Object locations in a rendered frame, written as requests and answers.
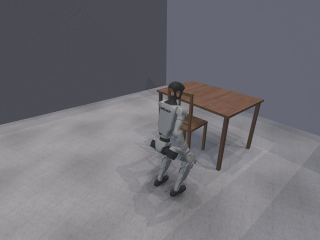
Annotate robot right forearm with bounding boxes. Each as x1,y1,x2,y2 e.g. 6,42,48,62
176,131,191,156

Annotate table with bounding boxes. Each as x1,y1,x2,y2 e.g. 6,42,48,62
157,81,264,171

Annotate robot right foot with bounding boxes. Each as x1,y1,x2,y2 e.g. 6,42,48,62
170,185,186,197

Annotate chair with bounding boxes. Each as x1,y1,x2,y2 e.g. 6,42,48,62
168,88,208,150

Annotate robot right hand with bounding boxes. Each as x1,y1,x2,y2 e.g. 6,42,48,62
185,153,197,169

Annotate left robot thigh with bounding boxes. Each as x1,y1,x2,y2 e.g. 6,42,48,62
150,137,171,160

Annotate left robot upper arm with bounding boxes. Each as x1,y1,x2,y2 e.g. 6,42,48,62
158,100,166,108

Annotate right robot upper arm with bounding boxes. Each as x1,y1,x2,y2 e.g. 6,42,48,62
172,106,188,138

